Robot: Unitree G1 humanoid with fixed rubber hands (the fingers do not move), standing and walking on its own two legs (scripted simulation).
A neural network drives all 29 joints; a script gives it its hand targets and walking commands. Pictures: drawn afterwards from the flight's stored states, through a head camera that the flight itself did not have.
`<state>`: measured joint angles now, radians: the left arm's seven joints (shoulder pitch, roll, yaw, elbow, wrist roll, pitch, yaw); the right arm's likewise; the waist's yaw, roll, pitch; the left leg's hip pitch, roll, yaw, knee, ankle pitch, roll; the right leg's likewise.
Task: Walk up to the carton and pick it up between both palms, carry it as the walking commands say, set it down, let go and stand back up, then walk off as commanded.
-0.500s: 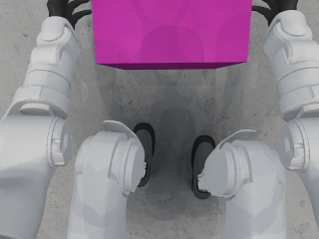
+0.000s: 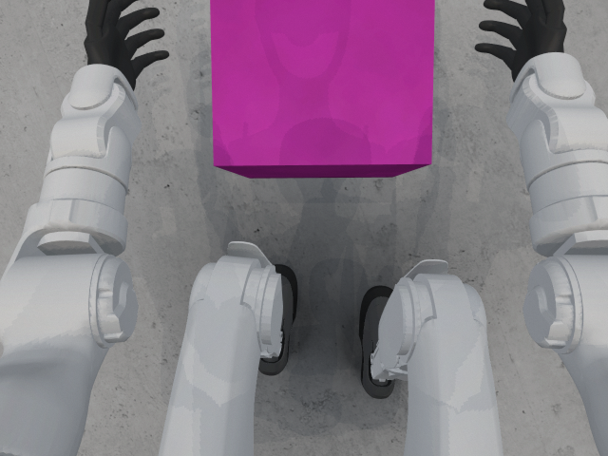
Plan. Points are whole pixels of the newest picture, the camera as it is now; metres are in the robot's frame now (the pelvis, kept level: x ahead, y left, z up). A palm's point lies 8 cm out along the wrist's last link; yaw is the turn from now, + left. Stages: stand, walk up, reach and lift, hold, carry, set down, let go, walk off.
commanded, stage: set down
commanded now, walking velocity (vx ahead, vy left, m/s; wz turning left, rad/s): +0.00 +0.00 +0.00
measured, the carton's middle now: (320, 89) +0.55 +0.05 -0.29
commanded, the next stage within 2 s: let go in 0.96 s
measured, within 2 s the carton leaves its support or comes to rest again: neither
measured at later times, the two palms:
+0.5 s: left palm out of the picture +0.50 +0.28 +0.04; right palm out of the picture +0.55 -0.18 +0.04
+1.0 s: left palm out of the picture +0.50 +0.28 +0.17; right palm out of the picture +0.55 -0.17 +0.16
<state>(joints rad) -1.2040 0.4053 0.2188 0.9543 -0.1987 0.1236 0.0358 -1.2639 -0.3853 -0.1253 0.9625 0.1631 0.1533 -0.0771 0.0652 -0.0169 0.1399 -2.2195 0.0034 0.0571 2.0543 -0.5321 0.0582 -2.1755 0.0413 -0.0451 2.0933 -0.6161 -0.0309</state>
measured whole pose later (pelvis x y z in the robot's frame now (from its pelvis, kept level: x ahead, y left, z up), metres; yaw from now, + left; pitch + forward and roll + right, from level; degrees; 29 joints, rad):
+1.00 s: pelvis +0.04 +0.01 +0.26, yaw +0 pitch +42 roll -1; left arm -0.95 0.31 0.36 0.87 -0.03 0.13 -0.08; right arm -1.03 -0.30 -0.27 0.93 0.00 0.15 0.04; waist 0.07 -0.02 -0.08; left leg -1.49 -0.03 0.02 1.05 -0.29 0.04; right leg -1.46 0.05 0.00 1.07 -0.35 -0.01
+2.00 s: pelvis +0.12 -0.01 +0.37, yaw +1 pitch -4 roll +1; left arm 0.22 0.20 0.05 0.43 0.01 0.11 -0.08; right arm 0.25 -0.21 -0.04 0.40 0.00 0.12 0.06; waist 0.00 -0.01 0.09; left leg -0.13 -0.03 -0.01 0.45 -0.26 0.01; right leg -0.10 0.05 0.02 0.46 -0.30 -0.05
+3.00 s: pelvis +0.13 +0.01 +0.37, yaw +0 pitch -1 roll +0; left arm 0.16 0.36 0.01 0.86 0.03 0.00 0.02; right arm 0.15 -0.35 -0.02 0.90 -0.03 -0.01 -0.02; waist 0.00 -0.02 0.00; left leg -0.13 -0.05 0.01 0.40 -0.24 0.05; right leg -0.09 0.02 0.04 0.39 -0.28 -0.01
